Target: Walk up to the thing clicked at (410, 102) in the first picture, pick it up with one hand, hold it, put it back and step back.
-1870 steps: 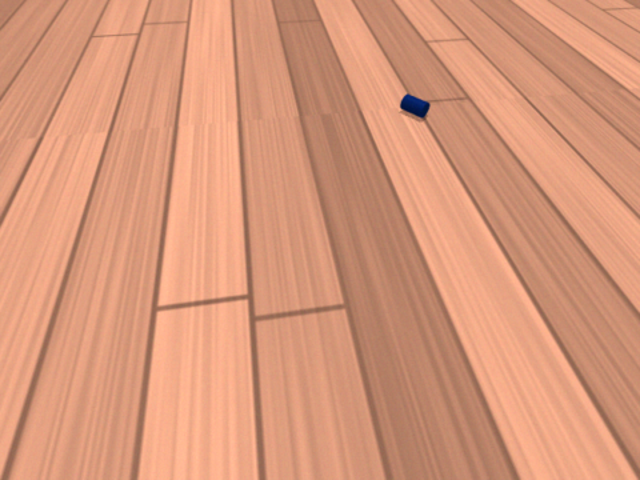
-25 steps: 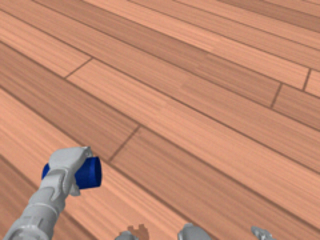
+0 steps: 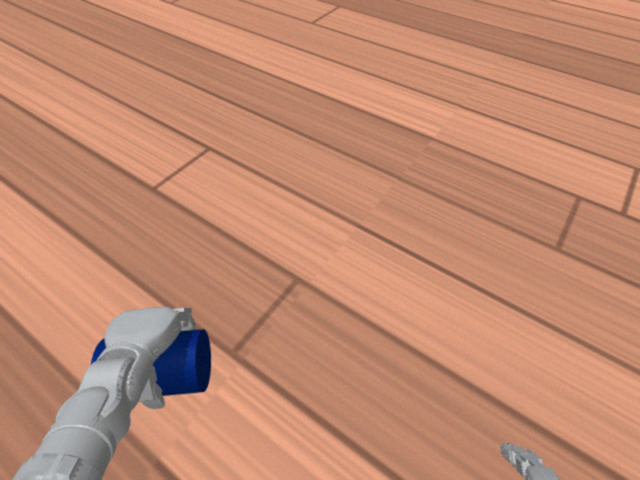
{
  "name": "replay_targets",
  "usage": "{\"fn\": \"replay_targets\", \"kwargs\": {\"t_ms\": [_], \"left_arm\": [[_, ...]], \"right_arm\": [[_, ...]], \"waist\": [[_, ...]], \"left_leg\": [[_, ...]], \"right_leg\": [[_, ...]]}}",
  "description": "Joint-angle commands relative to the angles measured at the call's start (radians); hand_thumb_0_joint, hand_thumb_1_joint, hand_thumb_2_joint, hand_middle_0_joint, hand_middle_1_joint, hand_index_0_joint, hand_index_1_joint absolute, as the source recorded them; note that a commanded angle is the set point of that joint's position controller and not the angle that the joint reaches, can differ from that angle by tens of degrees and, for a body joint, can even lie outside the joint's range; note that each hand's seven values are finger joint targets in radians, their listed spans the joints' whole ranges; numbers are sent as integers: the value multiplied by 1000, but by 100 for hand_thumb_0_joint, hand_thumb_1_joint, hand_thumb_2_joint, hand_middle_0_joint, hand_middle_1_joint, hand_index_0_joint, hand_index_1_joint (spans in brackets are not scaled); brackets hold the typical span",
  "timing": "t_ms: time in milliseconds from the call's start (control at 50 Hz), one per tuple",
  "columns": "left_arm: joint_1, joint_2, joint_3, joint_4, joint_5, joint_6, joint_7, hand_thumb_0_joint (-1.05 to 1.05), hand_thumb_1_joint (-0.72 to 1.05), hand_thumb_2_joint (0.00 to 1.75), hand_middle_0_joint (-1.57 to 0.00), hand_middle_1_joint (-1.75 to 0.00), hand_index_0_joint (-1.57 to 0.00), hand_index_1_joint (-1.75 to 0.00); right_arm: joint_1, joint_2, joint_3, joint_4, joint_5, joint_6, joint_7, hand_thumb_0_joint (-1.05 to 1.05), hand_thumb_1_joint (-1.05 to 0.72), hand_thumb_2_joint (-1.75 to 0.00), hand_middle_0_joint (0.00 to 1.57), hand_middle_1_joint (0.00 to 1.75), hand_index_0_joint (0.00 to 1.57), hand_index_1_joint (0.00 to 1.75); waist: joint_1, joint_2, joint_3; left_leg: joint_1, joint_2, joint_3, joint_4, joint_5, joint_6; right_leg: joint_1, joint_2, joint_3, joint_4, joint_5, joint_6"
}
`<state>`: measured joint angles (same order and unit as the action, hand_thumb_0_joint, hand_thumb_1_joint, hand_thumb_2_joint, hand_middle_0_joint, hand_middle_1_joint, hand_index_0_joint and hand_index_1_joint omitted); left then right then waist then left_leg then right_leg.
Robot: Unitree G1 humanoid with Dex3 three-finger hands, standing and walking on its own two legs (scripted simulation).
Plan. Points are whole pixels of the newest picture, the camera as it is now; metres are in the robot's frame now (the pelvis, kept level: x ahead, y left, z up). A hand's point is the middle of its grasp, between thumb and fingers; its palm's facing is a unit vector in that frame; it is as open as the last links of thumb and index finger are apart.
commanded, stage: hold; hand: left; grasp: from above
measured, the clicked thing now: (155, 364) +0.31 +0.24 -0.09
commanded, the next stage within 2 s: crouch in 1.56 s
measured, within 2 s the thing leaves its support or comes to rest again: neither
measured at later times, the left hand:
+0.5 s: hand (161, 379) +0.27 +0.21 -0.04, palm faces -0.48 -0.03 -0.88, open 11.3 cm
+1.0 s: hand (159, 376) +0.27 +0.20 -0.02, palm faces -0.47 -0.03 -0.88, open 11.3 cm
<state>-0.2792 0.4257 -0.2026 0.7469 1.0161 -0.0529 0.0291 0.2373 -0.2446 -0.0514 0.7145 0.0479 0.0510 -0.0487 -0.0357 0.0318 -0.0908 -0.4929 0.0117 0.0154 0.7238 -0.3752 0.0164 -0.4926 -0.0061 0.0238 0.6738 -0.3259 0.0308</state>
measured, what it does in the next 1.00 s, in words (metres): stands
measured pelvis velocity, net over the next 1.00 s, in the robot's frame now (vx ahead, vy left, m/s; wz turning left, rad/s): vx -0.02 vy -0.02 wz -0.01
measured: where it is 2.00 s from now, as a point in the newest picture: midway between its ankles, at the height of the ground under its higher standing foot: outside the picture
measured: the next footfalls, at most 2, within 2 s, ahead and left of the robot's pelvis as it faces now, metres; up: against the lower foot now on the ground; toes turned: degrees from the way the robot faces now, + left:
none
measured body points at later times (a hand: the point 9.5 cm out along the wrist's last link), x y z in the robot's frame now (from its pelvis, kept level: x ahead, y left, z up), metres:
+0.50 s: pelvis -0.02 -0.01 +0.01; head +0.00 -0.03 +0.46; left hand +0.29 +0.21 +0.01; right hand +0.11 -0.27 -0.11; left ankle -0.01 +0.10 -0.72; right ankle +0.00 -0.14 -0.72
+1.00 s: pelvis -0.02 -0.02 +0.02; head -0.01 -0.03 +0.47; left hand +0.29 +0.20 +0.03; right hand +0.12 -0.27 -0.10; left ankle -0.01 +0.10 -0.72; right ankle +0.00 -0.14 -0.72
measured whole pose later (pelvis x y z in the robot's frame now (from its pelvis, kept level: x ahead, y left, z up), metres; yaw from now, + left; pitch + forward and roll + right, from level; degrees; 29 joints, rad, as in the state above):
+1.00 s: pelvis -0.02 -0.02 +0.02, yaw +0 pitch +2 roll +0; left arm -0.23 0.42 -0.23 0.63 0.99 -0.06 -0.05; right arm 0.18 -0.25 -0.03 0.70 0.06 0.06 -0.08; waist 0.00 0.05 -0.03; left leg -0.31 0.01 0.02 0.54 -0.27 0.00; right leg -0.33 0.00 0.03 0.54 -0.24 0.01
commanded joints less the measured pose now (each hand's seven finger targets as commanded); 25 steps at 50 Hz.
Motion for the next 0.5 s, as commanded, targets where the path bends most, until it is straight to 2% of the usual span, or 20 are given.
{"fn": "replay_targets", "kwargs": {"t_ms": [0,40,80,120,160,200,240,260,280,320,340,360,440,460,480], "left_arm": [[-318,211,99,-236,-12,-9,19,0,64,94,-94,-81,-96,-79],[-317,222,102,-266,-9,-15,5,0,65,93,-95,-81,-97,-79],[-319,220,101,-296,-12,-26,-7,0,64,92,-95,-80,-97,-78],[-343,232,111,-310,-17,-32,-5,0,64,88,-93,-81,-96,-78],[-313,222,114,-293,-18,-32,1,0,64,89,-95,-79,-97,-77],[-315,227,126,-288,-12,-29,12,0,63,90,-94,-81,-96,-78],[-335,233,126,-307,-9,-25,21,0,66,91,-96,-80,-98,-77],[-342,223,119,-314,-7,-23,24,0,64,92,-95,-80,-97,-78],[-339,231,119,-307,-1,-22,23,0,65,91,-96,-80,-98,-78],[-326,228,119,-302,-5,-20,21,0,66,92,-96,-81,-99,-79],[-322,216,113,-294,-12,-19,17,0,66,91,-96,-81,-98,-79],[-330,231,121,-313,-16,-20,15,0,67,90,-96,-81,-98,-79],[-319,218,107,-317,-19,-21,6,0,67,87,-95,-83,-99,-79],[-318,229,115,-319,-17,-22,3,0,67,88,-97,-82,-100,-79],[-326,234,122,-325,-23,-25,3,0,68,87,-96,-83,-99,-79]], "right_arm": [[-13,-162,-51,-117,0,-26,-4,0,-89,-89,20,30,20,30],[-22,-159,-51,-121,1,-23,-7,0,-89,-89,20,30,20,30],[-25,-155,-46,-125,1,-22,-10,0,-89,-89,20,30,20,30],[-37,-154,-42,-132,0,-21,-14,0,-89,-89,20,30,20,30],[-54,-152,-39,-140,1,-21,-16,0,-89,-89,20,30,20,30],[-52,-155,-39,-138,1,-20,-18,0,-89,-89,20,30,20,30],[-61,-153,-39,-138,1,-19,-19,0,-89,-89,20,30,20,30],[-60,-150,-37,-138,1,-19,-19,0,-89,-89,20,30,20,30],[-67,-148,-34,-135,1,-19,-20,0,-89,-89,20,30,20,30],[-75,-151,-37,-135,2,-19,-22,0,-89,-89,20,30,20,30],[-68,-151,-37,-134,1,-19,-22,0,-89,-89,20,30,20,30],[-79,-153,-37,-133,1,-20,-22,0,-89,-89,20,30,20,30],[-98,-145,-28,-140,2,-23,-25,0,-89,-89,20,30,20,30],[-108,-142,-27,-143,3,-24,-26,0,-90,-90,20,30,20,30],[-111,-147,-28,-145,2,-25,-26,0,-89,-89,20,30,20,30]], "waist": [[2,44,-274],[16,63,-299],[13,46,-288],[12,45,-268],[13,44,-244],[12,32,-237],[18,36,-250],[9,30,-251],[16,32,-243],[17,18,-241],[7,10,-239],[19,24,-248],[20,5,-219],[30,16,-213],[26,25,-215]], "left_leg": [[213,-12,-23,-101,435,-18],[236,-14,-19,-100,470,-18],[227,-18,-14,-105,454,-14],[216,-21,-13,-122,395,-13],[222,-24,-9,-134,361,-13],[216,-21,-11,-138,356,-11],[223,-24,-8,-139,352,-10],[232,-25,-6,-143,349,-9],[225,-27,-7,-145,337,-8],[234,-30,-3,-153,321,-5],[238,-28,-1,-156,320,-4],[248,-27,-4,-165,318,-6],[237,-33,-2,-182,263,-1],[238,-35,0,-188,255,-2],[245,-34,1,-193,240,-3]], "right_leg": [[126,49,-35,-63,304,-49],[137,49,-32,-62,329,-49],[148,49,-27,-70,330,-49],[156,48,-25,-85,299,-47],[144,45,-21,-98,271,-48],[145,46,-20,-98,270,-47],[159,44,-18,-105,271,-45],[153,44,-16,-106,270,-44],[159,42,-15,-112,260,-42],[159,40,-11,-124,250,-40],[164,40,-12,-125,250,-40],[172,40,-15,-128,242,-41],[180,35,-6,-156,198,-37],[182,34,-6,-162,186,-39],[182,35,-4,-166,172,-39]]}}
